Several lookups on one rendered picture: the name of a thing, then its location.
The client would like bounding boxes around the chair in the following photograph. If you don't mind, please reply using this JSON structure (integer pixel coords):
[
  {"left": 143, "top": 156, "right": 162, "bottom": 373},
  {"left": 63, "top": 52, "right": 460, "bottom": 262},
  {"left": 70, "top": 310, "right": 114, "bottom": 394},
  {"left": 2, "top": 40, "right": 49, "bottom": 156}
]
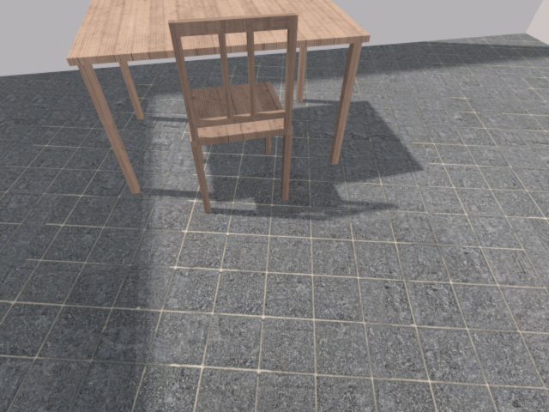
[{"left": 168, "top": 13, "right": 299, "bottom": 213}]

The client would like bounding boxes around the table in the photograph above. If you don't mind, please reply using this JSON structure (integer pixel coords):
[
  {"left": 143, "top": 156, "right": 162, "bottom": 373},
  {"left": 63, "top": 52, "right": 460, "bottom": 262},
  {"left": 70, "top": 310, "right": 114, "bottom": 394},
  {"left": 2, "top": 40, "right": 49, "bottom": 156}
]
[{"left": 66, "top": 0, "right": 371, "bottom": 194}]

